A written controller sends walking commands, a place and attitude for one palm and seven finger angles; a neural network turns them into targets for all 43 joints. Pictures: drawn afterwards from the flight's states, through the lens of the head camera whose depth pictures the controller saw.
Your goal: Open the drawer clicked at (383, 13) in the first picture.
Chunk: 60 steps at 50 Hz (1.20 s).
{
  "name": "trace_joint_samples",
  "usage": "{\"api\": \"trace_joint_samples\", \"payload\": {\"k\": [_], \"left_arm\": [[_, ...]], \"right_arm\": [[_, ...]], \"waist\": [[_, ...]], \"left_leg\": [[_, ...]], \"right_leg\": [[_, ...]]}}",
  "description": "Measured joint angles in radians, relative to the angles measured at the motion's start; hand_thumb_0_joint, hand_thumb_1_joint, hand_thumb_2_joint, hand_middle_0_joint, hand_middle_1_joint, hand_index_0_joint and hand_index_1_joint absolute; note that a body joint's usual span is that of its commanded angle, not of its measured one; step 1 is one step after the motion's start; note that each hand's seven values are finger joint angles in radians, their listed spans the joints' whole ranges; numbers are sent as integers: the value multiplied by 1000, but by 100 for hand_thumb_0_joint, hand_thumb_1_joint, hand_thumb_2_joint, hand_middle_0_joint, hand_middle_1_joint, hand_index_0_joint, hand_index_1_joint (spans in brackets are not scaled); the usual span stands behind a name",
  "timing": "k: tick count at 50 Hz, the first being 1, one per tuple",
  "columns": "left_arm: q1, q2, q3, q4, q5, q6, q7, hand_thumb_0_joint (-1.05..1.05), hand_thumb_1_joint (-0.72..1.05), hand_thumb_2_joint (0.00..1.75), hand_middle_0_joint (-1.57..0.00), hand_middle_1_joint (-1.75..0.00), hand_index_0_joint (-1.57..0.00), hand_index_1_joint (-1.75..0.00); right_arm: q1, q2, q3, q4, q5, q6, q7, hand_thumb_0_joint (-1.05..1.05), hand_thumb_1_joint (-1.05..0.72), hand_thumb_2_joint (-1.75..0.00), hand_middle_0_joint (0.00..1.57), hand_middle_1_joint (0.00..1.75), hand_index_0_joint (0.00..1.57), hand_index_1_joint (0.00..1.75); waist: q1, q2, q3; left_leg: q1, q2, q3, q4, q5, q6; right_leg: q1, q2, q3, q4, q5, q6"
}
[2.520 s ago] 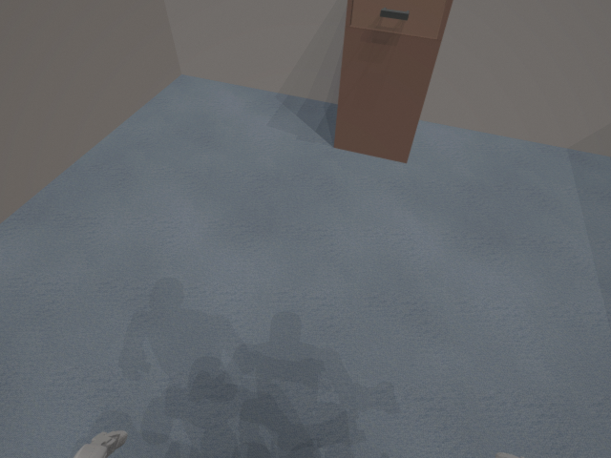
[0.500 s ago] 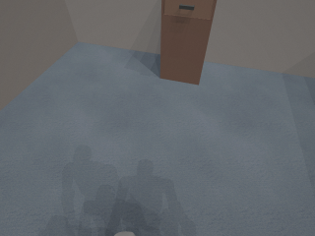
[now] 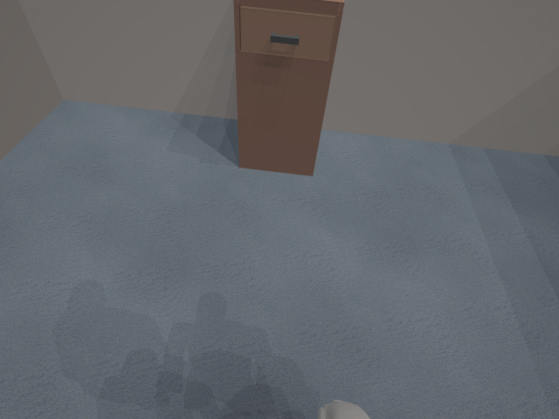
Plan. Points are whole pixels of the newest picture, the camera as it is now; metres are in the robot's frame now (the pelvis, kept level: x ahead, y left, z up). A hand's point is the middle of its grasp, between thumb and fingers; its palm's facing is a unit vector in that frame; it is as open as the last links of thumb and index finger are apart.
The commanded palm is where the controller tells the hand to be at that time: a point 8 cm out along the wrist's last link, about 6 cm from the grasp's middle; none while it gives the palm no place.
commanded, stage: walk to a spot facing it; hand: left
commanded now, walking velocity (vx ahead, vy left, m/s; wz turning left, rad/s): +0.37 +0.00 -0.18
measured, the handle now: (285, 37) +1.42 +0.08 -0.05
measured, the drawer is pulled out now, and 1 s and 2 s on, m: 0.00 0.00 0.00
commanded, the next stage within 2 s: turn to face it in 1.12 s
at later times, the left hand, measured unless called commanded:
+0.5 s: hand (223, 328) +0.31 +0.12 -0.17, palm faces +0.00 -0.98 -0.20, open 7.1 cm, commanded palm none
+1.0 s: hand (210, 263) +0.45 +0.18 -0.17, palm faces -0.01 -0.99 -0.15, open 7.4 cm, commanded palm none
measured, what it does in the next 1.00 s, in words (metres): walks ahead: right foot, then left foot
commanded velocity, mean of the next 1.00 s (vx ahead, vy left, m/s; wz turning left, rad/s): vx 0.37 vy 0.00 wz -0.12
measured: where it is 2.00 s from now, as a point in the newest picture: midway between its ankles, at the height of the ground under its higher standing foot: (297, 315)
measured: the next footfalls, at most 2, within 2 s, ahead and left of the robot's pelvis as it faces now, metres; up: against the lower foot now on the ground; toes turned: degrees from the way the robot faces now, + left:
right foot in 0.32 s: +0.27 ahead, -0.16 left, +0.00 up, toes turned -12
left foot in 0.74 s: +0.46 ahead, +0.09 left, +0.00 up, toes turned +9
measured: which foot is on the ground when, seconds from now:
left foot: down 0.00-0.32, up 0.34-0.72, down 0.74-1.00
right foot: up 0.00-0.30, down 0.32-0.74, up 0.76-1.00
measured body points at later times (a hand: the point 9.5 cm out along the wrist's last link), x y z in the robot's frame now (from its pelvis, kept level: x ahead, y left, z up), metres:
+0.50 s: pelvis +0.22 -0.06 +0.00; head +0.24 -0.06 +0.45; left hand +0.31 +0.18 -0.15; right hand +0.16 -0.27 -0.16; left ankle +0.19 +0.07 -0.65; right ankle +0.23 -0.15 -0.74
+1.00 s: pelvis +0.43 +0.00 +0.01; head +0.44 +0.02 +0.46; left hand +0.46 +0.23 -0.16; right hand +0.42 -0.23 -0.14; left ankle +0.42 +0.09 -0.74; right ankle +0.44 -0.15 -0.64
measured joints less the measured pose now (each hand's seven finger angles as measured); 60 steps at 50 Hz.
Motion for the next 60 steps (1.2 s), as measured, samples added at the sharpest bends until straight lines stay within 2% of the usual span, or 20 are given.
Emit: {"api": "trace_joint_samples", "payload": {"k": [3, 7, 11, 14, 16, 17, 20, 21, 23, 26, 29, 33, 36, 38, 40, 42, 45, 52, 56, 60], "left_arm": [[-46, -7, 1, -21, 1, 11, -10, 0, 91, 90, -20, -30, -19, -30], [-89, -17, -7, -29, -1, 22, -19, 0, 91, 90, -20, -30, -19, -30], [-123, -25, -16, -24, -3, 25, -22, 0, 91, 90, -20, -30, -19, -30], [-142, -36, -23, -25, -4, 15, -24, 0, 91, 90, -20, -30, -19, -30], [-146, -39, -29, -29, -1, -11, -24, 0, 91, 90, -20, -30, -20, -30], [-149, -43, -28, -29, 0, -28, -21, 0, 91, 90, -20, -30, -20, -30], [-127, -54, -31, -19, -14, -55, -10, 0, 90, 90, -20, -30, -20, -30], [-110, -58, -32, -11, -16, -56, -6, 0, 90, 90, -20, -30, -20, -30], [-79, -49, -6, -8, -30, -67, 18, -2, 94, 90, -21, -30, -20, -30], [-31, -22, -7, 19, -16, -63, 25, -3, 95, 90, -21, -30, -20, -30], [17, -10, -13, 54, -12, -52, 21, -3, 94, 90, -21, -30, -20, -30], [73, -9, -22, 85, -8, -46, 12, -1, 93, 90, -20, -30, -20, -30], [115, -9, -23, 100, -8, -41, 8, -1, 92, 90, -20, -30, -20, -30], [135, -7, -21, 112, -14, -29, 4, 0, 91, 90, -20, -30, -20, -30], [133, -9, -23, 121, -15, -10, 0, 0, 91, 90, -20, -30, -20, -30], [118, -10, -21, 125, -13, 0, -5, 0, 91, 90, -20, -30, -20, -30], [83, -9, -14, 106, -9, 2, -11, 1, 91, 90, -20, -30, -20, -30], [15, -18, -2, 50, -5, 23, -12, 0, 91, 90, -20, -30, -19, -30], [-24, -19, 0, 35, -5, 37, -16, 0, 91, 90, -20, -30, -19, -30], [-68, -22, -2, 16, -8, 38, -22, 0, 91, 90, -20, -30, -19, -30]], "right_arm": [[57, -2, 2, 25, 0, 1, 1, -1, -94, -90, 20, 29, 20, 30], [115, 10, 7, 49, -3, 1, 5, 0, -92, -90, 19, 29, 20, 30], [160, 29, 15, 64, -10, 3, 8, 0, -91, -90, 19, 29, 20, 30], [193, 39, 19, 82, -14, 11, 10, 1, -91, -90, 19, 29, 20, 30], [219, 49, 22, 98, -8, 19, 14, 1, -91, -90, 20, 29, 20, 30], [217, 53, 24, 108, -3, 27, 17, 1, -90, -90, 20, 29, 20, 30], [178, 53, 23, 115, 6, 47, 21, 1, -90, -90, 20, 29, 20, 30], [160, 49, 20, 109, 6, 51, 21, 1, -90, -90, 20, 29, 20, 30], [119, 39, 12, 86, 2, 58, 19, 1, -90, -90, 20, 29, 20, 30], [45, 18, -1, 36, -5, 65, 21, 1, -91, -90, 19, 29, 20, 30], [-23, -2, -11, -11, -9, 66, 25, 1, -92, -90, 19, 29, 20, 30], [-82, -29, -16, -47, -7, 55, 43, 1, -93, -90, 19, 29, 20, 30], [-103, -38, -11, -61, -8, 42, 50, 1, -92, -90, 19, 29, 20, 30], [-117, -33, -8, -69, -15, 22, 47, 1, -92, -90, 19, 29, 20, 30], [-120, -24, 0, -78, -16, 8, 39, 1, -92, -90, 19, 29, 20, 30], [-104, -8, 8, -76, -14, 4, 27, 1, -91, -90, 19, 29, 20, 30], [-63, 13, 6, -54, -7, -1, 6, 0, -93, -90, 19, 29, 21, 30], [54, 24, 12, 20, -2, 8, 2, 0, -94, -90, 20, 29, 21, 30], [105, 41, 15, 47, -5, 15, 4, 0, -92, -90, 20, 29, 20, 30], [135, 46, 13, 60, -12, 23, 6, 1, -91, -90, 20, 29, 20, 30]], "waist": [[-15, 7, -9], [-40, 22, 4], [-77, 35, 29], [-95, 51, 44], [-93, 59, 50], [-85, 64, 57], [-69, 69, 75], [-63, 69, 71], [-52, 75, 54], [-47, 80, 26], [-43, 80, 5], [-16, 71, -4], [9, 53, -5], [13, 23, 4], [12, 15, 16], [4, 17, 20], [0, 16, 24], [-3, 19, 14], [-21, 31, 28], [-51, 52, 59]], "left_leg": [[60, -10, 7, -60, -6, -4], [137, -6, 17, -114, -30, -19], [195, 17, 33, -121, -81, -50], [224, 48, 45, -82, -147, -82], [200, 85, 40, 47, -221, -97], [148, 109, 17, 195, -240, -92], [-53, 109, -108, 657, -225, -72], [-111, 112, -125, 737, -193, -71], [-214, 127, -144, 785, -137, -75], [-319, 154, -141, 703, -77, -90], [-356, 172, -129, 539, -12, -103], [-323, 167, -116, 325, 28, -102], [-247, 146, -90, 196, 27, -93], [-218, 119, -65, 197, 40, -55], [-193, 111, -46, 224, -9, -33], [-142, 102, -34, 182, -20, -32], [-54, 81, -14, 77, -3, -31], [106, 50, 42, -83, -6, -43], [174, 54, 76, -109, -42, -67], [225, 79, 117, -81, -108, -106]], "right_leg": [[-37, -23, 1, -86, 60, 17], [-13, -41, -22, -278, 81, 25], [48, -28, -59, -456, 47, 9], [116, 4, -92, -562, 7, -16], [186, 29, -114, -639, 39, -43], [185, 38, -120, -610, 46, -47], [238, 53, -136, -576, -22, -48], [268, 58, -140, -597, -31, -45], [325, 67, -150, -655, -28, -34], [394, 75, -157, -728, -27, -32], [448, 77, -159, -774, -39, -19], [510, 70, -162, -786, -86, 11], [548, 50, -164, -744, -153, 42], [513, 10, -142, -593, -217, 36], [402, 16, -81, -306, -267, 14], [292, 20, -59, -92, -227, 2], [162, 4, -45, 8, -121, 6], [-5, -28, -25, -77, 36, 31], [-3, -38, -56, -246, 60, 32], [48, -20, -93, -431, 28, 9]]}}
